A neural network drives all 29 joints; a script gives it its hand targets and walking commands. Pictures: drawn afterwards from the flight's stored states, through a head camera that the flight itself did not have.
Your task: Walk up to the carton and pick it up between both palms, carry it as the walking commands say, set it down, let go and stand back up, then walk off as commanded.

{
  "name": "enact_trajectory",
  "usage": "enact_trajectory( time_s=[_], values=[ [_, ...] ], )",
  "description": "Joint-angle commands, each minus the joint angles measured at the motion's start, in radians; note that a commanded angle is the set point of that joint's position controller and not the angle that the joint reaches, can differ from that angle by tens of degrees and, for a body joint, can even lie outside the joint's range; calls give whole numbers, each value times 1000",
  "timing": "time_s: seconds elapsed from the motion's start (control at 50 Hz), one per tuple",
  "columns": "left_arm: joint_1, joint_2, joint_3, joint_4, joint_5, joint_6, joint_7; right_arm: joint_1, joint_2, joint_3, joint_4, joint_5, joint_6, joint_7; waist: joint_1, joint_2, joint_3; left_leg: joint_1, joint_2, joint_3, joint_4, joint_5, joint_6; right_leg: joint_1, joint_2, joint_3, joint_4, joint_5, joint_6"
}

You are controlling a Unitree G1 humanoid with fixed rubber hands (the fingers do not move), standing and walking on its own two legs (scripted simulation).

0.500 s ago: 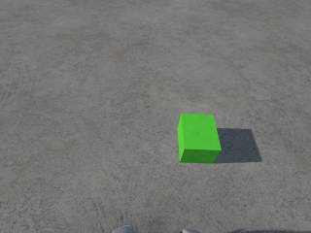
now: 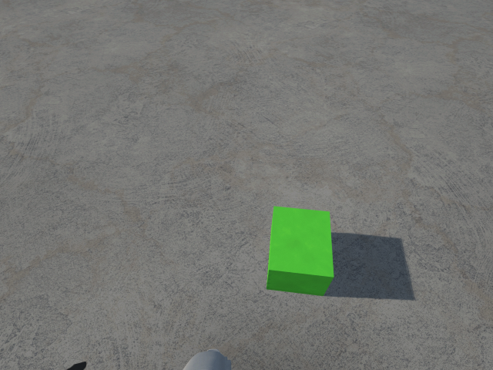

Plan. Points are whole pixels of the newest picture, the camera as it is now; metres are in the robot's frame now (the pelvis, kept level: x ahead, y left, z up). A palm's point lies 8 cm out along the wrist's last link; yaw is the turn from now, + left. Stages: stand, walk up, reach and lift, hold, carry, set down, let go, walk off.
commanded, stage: walk up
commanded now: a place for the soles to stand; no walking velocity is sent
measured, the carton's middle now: (298, 250) +0.66 -0.14 -0.65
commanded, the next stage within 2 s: none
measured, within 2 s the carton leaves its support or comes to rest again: neither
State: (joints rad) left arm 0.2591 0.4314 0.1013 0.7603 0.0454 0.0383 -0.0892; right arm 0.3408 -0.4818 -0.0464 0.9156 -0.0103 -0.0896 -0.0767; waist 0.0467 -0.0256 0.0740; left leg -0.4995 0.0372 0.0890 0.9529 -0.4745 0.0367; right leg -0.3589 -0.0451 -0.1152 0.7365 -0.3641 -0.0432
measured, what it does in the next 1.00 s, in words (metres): steps to the right: left foot, then right foot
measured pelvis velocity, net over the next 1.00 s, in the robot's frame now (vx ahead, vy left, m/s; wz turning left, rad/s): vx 0.12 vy -0.20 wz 0.13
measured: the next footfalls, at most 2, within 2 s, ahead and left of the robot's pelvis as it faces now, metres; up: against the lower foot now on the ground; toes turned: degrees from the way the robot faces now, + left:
left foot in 0.06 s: +0.12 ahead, +0.07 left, +0.00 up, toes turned +7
right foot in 0.38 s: +0.16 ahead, -0.31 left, +0.00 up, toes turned -3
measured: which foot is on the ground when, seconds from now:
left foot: up 0.00-0.04, down 0.06-0.38, up 0.40-0.64, down 0.66-1.00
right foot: down 0.00-0.06, up 0.08-0.36, down 0.38-1.00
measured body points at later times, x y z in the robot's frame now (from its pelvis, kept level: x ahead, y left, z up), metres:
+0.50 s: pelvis +0.08 -0.18 -0.02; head +0.10 -0.16 +0.43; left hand +0.16 +0.15 -0.13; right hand +0.13 -0.56 -0.09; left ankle +0.09 -0.01 -0.67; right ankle +0.12 -0.30 -0.71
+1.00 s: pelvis +0.12 -0.20 +0.02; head +0.15 -0.20 +0.47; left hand +0.18 +0.11 -0.10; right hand +0.28 -0.49 -0.10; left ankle +0.14 -0.10 -0.71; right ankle +0.12 -0.30 -0.71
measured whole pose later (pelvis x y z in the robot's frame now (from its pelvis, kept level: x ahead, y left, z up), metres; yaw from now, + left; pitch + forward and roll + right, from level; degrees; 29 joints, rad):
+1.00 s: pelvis +0.12 -0.20 +0.02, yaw +8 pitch -2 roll -1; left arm 0.07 0.36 0.01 1.04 0.00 -0.02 0.01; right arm 0.04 -0.38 0.00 1.07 0.01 -0.01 0.00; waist 0.02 0.01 0.09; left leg -0.25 -0.04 -0.03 0.51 -0.22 0.03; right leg -0.15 -0.04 -0.18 0.48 -0.29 -0.02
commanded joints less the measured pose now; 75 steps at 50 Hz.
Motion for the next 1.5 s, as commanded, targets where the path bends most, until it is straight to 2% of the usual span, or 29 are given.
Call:
enact_trajectory(
  time_s=[0.0,0.02,0.04,0.06,0.08,0.1,0.18,0.26,0.3,0.34,0.36,0.38,0.4,0.42,0.48,0.5,0.6,0.64,0.66,0.68,0.7,0.74,0.82,0.92,0.96,1.0,1.14,1.18,1.48],
  values=[
    [-74,212,56,-117,1,-5,5,208,-176,-61,1,8,-27,-21,-71,-187,-36,188,-21,41,-282,135,16,-41,-158,213,-224,193,-166],
    [-93,199,47,-132,-4,2,5,271,-206,-74,16,5,-36,-31,-117,-155,-68,368,-2,-7,-417,205,30,-133,-129,155,-74,189,-131],
    [-87,131,25,-168,-14,-2,6,331,-275,-104,16,-17,-41,-42,-158,40,-137,559,111,-213,-476,185,67,-279,-66,115,138,161,-76],
    [-81,98,18,-186,-18,-1,15,341,-374,-127,-22,-22,-48,-56,-156,164,-127,628,429,-724,-598,199,172,-513,45,167,348,-143,17],
    [-83,218,32,-174,-6,19,30,249,-396,-132,-55,14,-43,-59,-136,8,-169,557,517,-781,-598,207,280,-464,-18,309,459,-185,39],
    [-68,234,45,-150,-11,20,32,159,-373,-127,-65,10,-38,-62,-95,-8,-103,449,491,-688,-556,267,309,-455,-32,310,543,-156,49],
    [50,207,69,-89,14,23,7,80,-284,-95,-85,0,-43,-46,-29,58,-38,164,320,-312,-469,451,209,-274,-56,232,442,3,53],
    [24,178,68,-104,7,33,-15,53,-342,-121,-81,-30,-37,-25,-39,236,-80,116,262,-182,-459,227,181,-143,-62,128,206,-41,46],
    [9,188,80,-96,9,33,-18,25,-358,-125,-88,-27,-25,-24,-38,234,-67,40,256,-206,-431,114,182,-78,-21,62,169,-63,40],
    [94,202,95,-41,14,18,-4,2,-306,-105,-93,-30,-7,-16,19,115,-92,-103,195,-109,-252,27,141,132,34,11,41,-91,23],
    [191,237,104,1,16,11,7,-38,-234,-77,-101,-37,4,-18,74,-19,-89,-170,121,3,-10,-9,103,197,34,81,-76,-180,5],
    [175,339,113,-15,15,-7,15,-54,-153,-51,-130,-10,4,-16,89,-330,-50,-380,-67,36,238,-156,24,142,-257,658,-433,-390,-97],
    [95,383,104,-52,-2,-13,27,-121,-204,-59,-127,-2,7,-36,62,-193,10,-323,-19,-152,319,-147,17,25,-306,793,-500,-282,-156],
    [63,365,95,-35,-6,-19,36,-75,-217,-65,-82,7,4,-34,35,-149,2,-307,4,-179,306,-95,14,94,-293,700,-422,-176,-163],
    [-12,259,57,-12,-25,-45,62,45,-190,-52,-2,6,-4,0,-40,-109,-16,-128,42,-138,153,-22,-7,46,-234,476,-287,1,-170],
    [-16,249,47,-13,-20,-51,66,38,-180,-49,2,-7,3,13,-34,-110,-14,-77,35,-113,99,-26,-8,22,-220,418,-278,13,-160],
    [-51,238,6,30,-35,-70,83,-31,-131,-43,-12,1,27,39,-55,-78,-60,168,-26,-71,-216,69,17,-8,-248,348,-221,269,-137],
    [-63,191,-15,57,-46,-75,91,-43,-134,-40,4,-5,23,37,-62,-51,-60,299,-1,-137,-369,290,34,-41,-239,282,-176,406,-61],
    [-47,169,-29,65,-50,-77,88,-71,-169,-43,-9,-9,21,34,-54,34,-103,348,94,-308,-387,402,75,-80,-200,260,-153,332,-4],
    [-34,164,-40,89,-59,-75,93,-154,-168,-31,-29,9,20,45,-22,44,-118,282,134,-354,-370,412,119,-10,-126,210,-200,148,43],
    [-78,180,-37,110,-53,-77,97,-188,-152,-23,-11,19,25,55,-24,-3,-115,218,114,-325,-375,409,113,94,-107,189,-239,128,46],
    [-110,195,-37,146,-46,-85,104,-208,-128,-11,25,27,41,56,-37,-17,-117,222,36,-198,-342,446,51,168,-174,209,-312,300,32],
    [-142,201,-31,190,-46,-87,111,-210,-109,-10,83,23,63,59,-41,-57,-105,242,25,-168,-380,455,45,226,-203,157,-320,477,24],
    [-199,160,-47,227,-48,-77,108,-294,-88,-1,111,23,67,70,-33,-61,-85,289,42,-202,-464,509,44,208,-152,86,-400,260,31],
    [-235,138,-56,234,-47,-75,106,-296,-97,-4,127,15,64,69,-43,15,-115,305,52,-219,-504,509,40,237,-145,94,-397,189,6],
    [-229,129,-52,252,-46,-74,101,-318,-95,1,141,12,61,71,-37,6,-126,308,62,-240,-540,512,38,255,-123,80,-403,161,9],
    [-234,129,-61,265,-45,-75,97,-341,-92,3,157,19,57,70,-32,23,-153,326,71,-246,-584,557,32,311,-123,70,-431,194,15],
    [-244,141,-55,259,-45,-73,99,-341,-98,2,145,10,59,71,-44,77,-131,295,68,-265,-620,501,27,312,-122,77,-421,159,7],
    [-201,125,-61,289,-49,-69,101,-333,-89,0,172,5,50,62,-37,35,-142,360,86,-291,-682,555,-1,324,-124,89,-452,184,16]
  ],
)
